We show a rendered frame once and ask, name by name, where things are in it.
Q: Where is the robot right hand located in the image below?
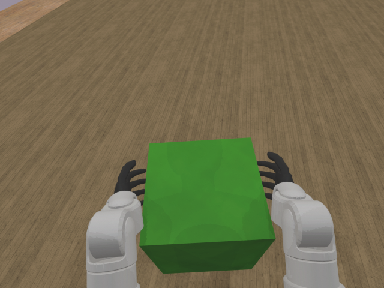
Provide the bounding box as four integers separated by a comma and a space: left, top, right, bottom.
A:
257, 152, 294, 200

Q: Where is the robot right forearm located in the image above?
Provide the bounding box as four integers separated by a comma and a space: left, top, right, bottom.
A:
271, 182, 345, 288

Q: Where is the robot left hand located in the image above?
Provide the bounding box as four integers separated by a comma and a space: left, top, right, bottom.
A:
114, 160, 146, 206

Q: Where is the carton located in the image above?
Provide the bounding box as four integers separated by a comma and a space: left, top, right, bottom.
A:
139, 137, 276, 274

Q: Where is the robot left forearm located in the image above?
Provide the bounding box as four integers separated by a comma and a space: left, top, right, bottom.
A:
86, 191, 144, 288

